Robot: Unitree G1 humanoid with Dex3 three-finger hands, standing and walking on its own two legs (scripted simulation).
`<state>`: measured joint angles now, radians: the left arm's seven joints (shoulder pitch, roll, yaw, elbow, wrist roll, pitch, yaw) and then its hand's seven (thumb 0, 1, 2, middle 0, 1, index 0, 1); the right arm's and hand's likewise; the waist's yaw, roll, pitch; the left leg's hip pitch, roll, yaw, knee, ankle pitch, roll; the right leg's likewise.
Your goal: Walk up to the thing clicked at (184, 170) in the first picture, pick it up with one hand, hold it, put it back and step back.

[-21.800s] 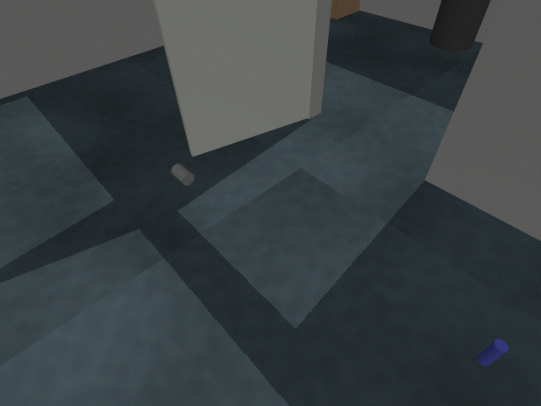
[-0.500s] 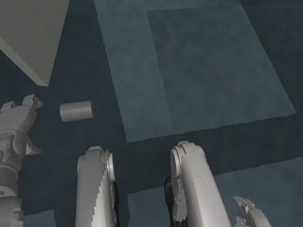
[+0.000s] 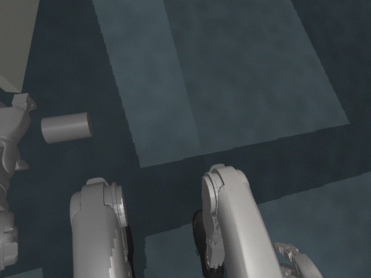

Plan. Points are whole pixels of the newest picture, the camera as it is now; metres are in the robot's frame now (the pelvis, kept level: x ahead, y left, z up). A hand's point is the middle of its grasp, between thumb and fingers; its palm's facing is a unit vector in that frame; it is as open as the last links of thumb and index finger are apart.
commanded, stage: rise first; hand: left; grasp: from above
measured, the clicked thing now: (68, 127) +0.50 +0.28 -0.32
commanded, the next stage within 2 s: none
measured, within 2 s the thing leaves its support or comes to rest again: neither
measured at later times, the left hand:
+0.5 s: hand (26, 133) +0.44 +0.33 -0.18, palm faces -0.43 -0.08 -0.90, open 13.9 cm
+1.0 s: hand (30, 128) +0.46 +0.33 -0.19, palm faces -0.44 -0.09 -0.90, open 13.9 cm
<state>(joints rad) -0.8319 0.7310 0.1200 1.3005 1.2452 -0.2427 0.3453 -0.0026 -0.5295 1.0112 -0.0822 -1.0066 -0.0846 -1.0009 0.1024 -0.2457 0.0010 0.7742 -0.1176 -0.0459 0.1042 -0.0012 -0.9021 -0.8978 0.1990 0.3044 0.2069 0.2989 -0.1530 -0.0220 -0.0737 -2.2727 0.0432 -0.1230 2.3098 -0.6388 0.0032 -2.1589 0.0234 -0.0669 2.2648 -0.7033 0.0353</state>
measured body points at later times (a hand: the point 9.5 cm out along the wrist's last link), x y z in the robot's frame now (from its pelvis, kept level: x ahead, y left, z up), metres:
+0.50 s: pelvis +0.01 +0.00 -0.02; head +0.25 +0.07 +0.36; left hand +0.46 +0.33 -0.13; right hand +0.07 -0.28 -0.13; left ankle +0.09 +0.13 -0.32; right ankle +0.09 -0.13 -0.32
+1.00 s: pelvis +0.00 +0.00 -0.03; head +0.25 +0.07 +0.35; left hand +0.48 +0.33 -0.14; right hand +0.06 -0.28 -0.13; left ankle +0.09 +0.13 -0.32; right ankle +0.09 -0.13 -0.32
